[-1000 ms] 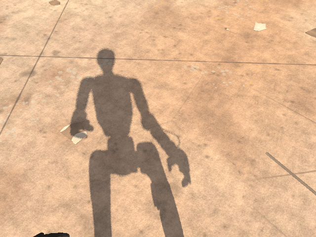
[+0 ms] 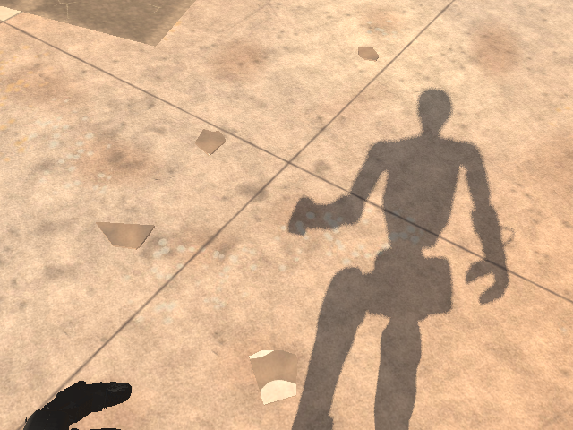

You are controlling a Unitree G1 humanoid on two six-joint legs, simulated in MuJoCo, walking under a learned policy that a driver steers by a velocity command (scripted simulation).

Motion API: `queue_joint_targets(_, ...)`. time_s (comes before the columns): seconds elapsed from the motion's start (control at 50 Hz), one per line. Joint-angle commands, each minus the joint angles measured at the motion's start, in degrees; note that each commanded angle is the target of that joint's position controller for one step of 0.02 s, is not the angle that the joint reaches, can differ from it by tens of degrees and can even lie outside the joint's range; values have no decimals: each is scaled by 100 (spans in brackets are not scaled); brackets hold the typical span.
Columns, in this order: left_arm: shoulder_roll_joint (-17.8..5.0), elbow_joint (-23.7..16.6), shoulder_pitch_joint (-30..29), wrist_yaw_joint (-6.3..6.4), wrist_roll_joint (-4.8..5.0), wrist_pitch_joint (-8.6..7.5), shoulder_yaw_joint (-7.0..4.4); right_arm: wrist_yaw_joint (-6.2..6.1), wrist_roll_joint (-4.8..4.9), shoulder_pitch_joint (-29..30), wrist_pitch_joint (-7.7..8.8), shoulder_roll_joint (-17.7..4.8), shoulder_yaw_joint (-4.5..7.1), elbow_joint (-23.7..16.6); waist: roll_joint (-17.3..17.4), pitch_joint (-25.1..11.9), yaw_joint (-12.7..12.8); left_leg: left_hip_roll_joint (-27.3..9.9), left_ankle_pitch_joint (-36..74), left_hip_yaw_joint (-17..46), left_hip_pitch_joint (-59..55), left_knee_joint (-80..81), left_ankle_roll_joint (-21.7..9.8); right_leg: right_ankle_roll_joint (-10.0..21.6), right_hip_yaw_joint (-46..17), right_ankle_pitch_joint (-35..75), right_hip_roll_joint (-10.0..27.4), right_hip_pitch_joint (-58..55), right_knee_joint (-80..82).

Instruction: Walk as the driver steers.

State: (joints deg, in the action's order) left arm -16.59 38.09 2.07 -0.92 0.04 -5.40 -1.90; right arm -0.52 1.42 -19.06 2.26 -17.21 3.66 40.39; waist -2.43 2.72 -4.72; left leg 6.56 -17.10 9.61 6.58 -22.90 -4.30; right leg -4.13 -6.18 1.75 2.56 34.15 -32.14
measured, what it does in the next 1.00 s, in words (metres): walks ahead: right foot, then left foot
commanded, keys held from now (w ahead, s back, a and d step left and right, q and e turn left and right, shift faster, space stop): w+q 0.16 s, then w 0.36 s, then e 0.48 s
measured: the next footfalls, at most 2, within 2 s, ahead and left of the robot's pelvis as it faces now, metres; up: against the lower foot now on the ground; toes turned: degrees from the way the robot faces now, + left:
right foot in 0.08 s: +0.23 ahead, -0.14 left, +0.00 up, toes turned +7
left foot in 0.60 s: +0.45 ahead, +0.16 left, +0.00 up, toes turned +12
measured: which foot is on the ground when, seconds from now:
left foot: down 0.00-0.10, up 0.12-0.58, down 0.60-1.00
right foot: up 0.00-0.06, down 0.08-0.60, up 0.62-1.00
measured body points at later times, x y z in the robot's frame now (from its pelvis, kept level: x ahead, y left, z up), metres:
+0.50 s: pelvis +0.26 -0.02 +0.00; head +0.30 -0.01 +0.45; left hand +0.19 +0.26 -0.13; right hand +0.54 -0.18 -0.08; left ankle +0.39 +0.16 -0.71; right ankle +0.19 -0.15 -0.74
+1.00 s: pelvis +0.42 +0.05 +0.00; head +0.46 +0.05 +0.45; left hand +0.57 +0.33 -0.10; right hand +0.55 -0.23 -0.11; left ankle +0.42 +0.15 -0.74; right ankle +0.49 -0.08 -0.71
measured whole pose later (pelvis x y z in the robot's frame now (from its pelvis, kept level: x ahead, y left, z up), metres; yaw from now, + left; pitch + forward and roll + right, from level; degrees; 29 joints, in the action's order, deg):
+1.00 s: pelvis +0.42 +0.05 +0.00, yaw +0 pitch +1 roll +2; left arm -16.9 41.1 8.9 -0.5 0.6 3.3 -3.8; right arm -0.9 -0.3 -8.3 1.2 -16.3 3.6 44.9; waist -1.6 3.7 -1.1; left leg -1.2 -12.0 -13.2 10.1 -21.6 -2.1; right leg -2.7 0.9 -14.8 4.6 28.1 -43.6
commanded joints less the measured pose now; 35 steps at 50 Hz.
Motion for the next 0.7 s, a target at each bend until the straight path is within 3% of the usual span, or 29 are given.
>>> queue_joint_targets(0.02, -703, -459, -333, -53, 57, -163, -234, -57, 21, -69, 16, -901, 260, -250, 906, -258, 155, -1401, 992, 1350, 218, 159, -695, 168, 79, -241, -224, -846, 334)
queue_joint_targets(0.06, -830, -296, 310, -32, 61, -214, -340, -54, -2, 78, -16, -795, 239, -287, 1028, -407, 533, -1300, 1213, 1444, 240, -360, -518, 421, 219, -520, -243, -1661, 614)
queue_joint_targets(0.08, -1015, -207, 930, 8, -12, -247, -428, -31, -38, 57, -3, -517, 139, -332, 841, -920, 833, -984, 1215, 1171, 508, -1325, -321, 683, -36, -622, 131, -2751, 630)
queue_joint_targets(0.1, -1324, -146, 1751, 62, -54, -225, -493, -27, -175, -192, 1, -121, -2, -425, -114, -1800, 1004, -496, -378, 539, 1301, -3050, -63, 995, -1200, -989, 1214, -4240, 596)
queue_joint_targets(0.12, -1643, 74, 1995, -8, -93, -158, -569, -27, 107, -843, 54, -123, -31, -629, -2081, -2059, 619, -69, -1852, 63, 3356, -4663, 194, 1901, -4134, -2837, 2270, -5351, 1401)
queue_joint_targets(0.14, -1005, -86, 1681, -31, -6, -144, -440, -60, 165, -665, 36, -758, 92, -417, -997, -1413, 775, -506, -1393, 238, 3841, -5248, 304, 1743, -4014, -3835, 2117, -4877, 1684)
queue_joint_targets(0.16, -712, -116, 1470, 5, 2, -102, -355, -52, 95, -44, 1, -970, 162, -491, -489, -819, 893, -690, -854, 49, 3878, -5312, 342, 1492, -2906, -3393, 1855, -4273, 1655)
queue_joint_targets(0.18, -629, -98, 1281, -1, -54, -82, -306, -57, 12, 208, -17, -848, 147, -515, -79, -515, 809, -851, -475, -54, 3619, -5134, 371, 1397, -2192, -2501, 1558, -3636, 1719)
queue_joint_targets(0.2, -521, -14, 1187, -1, -72, -77, -272, -43, -50, 388, -3, -737, 151, -571, -75, -282, 737, -977, -236, -26, 3512, -4821, 376, 1409, -1699, -1846, 1330, -3250, 1803)
queue_joint_targets(0.22, -478, 42, 1168, 6, -98, -93, -246, -5, -19, 356, -4, -604, 134, -578, -232, -216, 634, -1075, -96, -65, 3250, -4621, 363, 1370, -1291, -1454, 1153, -2978, 1927)
queue_joint_targets(0.26, -444, 183, 1254, -6, -46, -142, -246, 28, 5, 306, -19, -378, 81, -544, -337, -224, 579, -1078, -63, -207, 3115, -4262, 384, 1494, -856, -929, 1045, -2855, 2108)
queue_joint_targets(0.34, -731, 419, 1369, -1, 34, -137, -317, 74, -90, 845, 26, -188, -35, -700, -133, -112, 624, -1191, 582, -398, 3376, -3008, 477, 1692, -333, -126, 1109, -3002, 2365)
queue_joint_targets(0.42, -905, 630, 1621, 19, 102, -40, -324, 197, -69, 1589, 155, -64, -129, -831, -135, 4, 896, -1125, 1573, -813, 2917, -1646, 471, 1528, 253, 158, 914, -2988, 2392)
queue_joint_targets(0.46, -977, 776, 1881, 18, 131, 14, -329, 242, -31, 1915, 183, -95, -131, -930, -159, 67, 999, -1037, 1657, -917, 2773, -1274, 428, 1496, 280, 197, 1017, -3150, 2354)
queue_joint_targets(0.52, -1072, 943, 2026, 34, 178, 117, -347, 301, -12, 2113, 205, -242, -83, -1048, -262, 111, 900, -931, 1275, -946, 2626, -872, 210, 1382, 258, 642, 1260, -3602, 2123)
queue_joint_targets(0.54, -1092, 975, 1996, 50, 177, 161, -344, 303, -51, 1982, 225, -331, -37, -1026, -286, 45, 756, -817, 1168, -977, 2245, -673, 121, 1291, 263, 1437, 1216, -3643, 1784)
queue_joint_targets(0.56, -1124, 982, 1896, 75, 187, 204, -339, 283, -118, 1453, 249, -475, 54, -885, -286, -289, 393, -627, 1403, -1101, 1401, -377, -6, 1136, 396, 2455, 1044, -3574, 1115)
queue_joint_targets(0.58, -1047, 954, 1869, 97, 169, 208, -295, 236, -197, 713, 265, -721, 172, -658, -210, -804, 24, -638, 2108, -1090, 180, -207, -152, 918, 540, 2712, 738, -3183, 183)
queue_joint_targets(0.6, -735, 718, 1773, 112, -13, 161, -161, 147, -345, -184, 248, -1167, 279, -504, 402, -1711, -276, -1772, 3968, -51, -1642, -667, -485, 616, 679, 796, 349, -1938, -1428)
queue_joint_targets(0.62, -102, 749, 2675, 86, -42, 112, 45, 116, -420, -169, 174, -1414, 272, -543, 1863, -2626, 151, -3335, 4983, 1976, -3075, -549, -1459, 246, 509, -3820, -485, -236, -3299)
queue_joint_targets(0.64, -793, 971, 2537, 95, 94, 115, -137, 118, -336, -212, 115, -936, 192, -553, 1185, -2714, -129, -3155, 5154, 1842, -2569, -446, -1454, 200, -273, -3988, -341, -206, -3931)
queue_joint_targets(0.66, -907, 836, 2138, 95, 242, 139, -206, 130, -264, 151, 115, -729, 112, -521, 1143, -1881, 4, -2903, 5262, 936, -2029, -365, -1310, 182, -122, -3775, -142, 237, -4014)
queue_joint_targets(0.68, -784, 841, 1935, 141, 211, 192, -198, 145, -205, 501, 136, -543, 64, -469, 825, -1407, 191, -2573, 4959, 438, -1404, -173, -1084, 132, 44, -3430, 90, 275, -3728)
queue_joint_targets(0.7, -735, 849, 1846, 182, 140, 281, -228, 157, -182, 785, 153, -395, 34, -441, 757, -1069, 350, -2391, 4601, 106, -776, 78, -945, 73, 109, -3095, 213, 92, -3460)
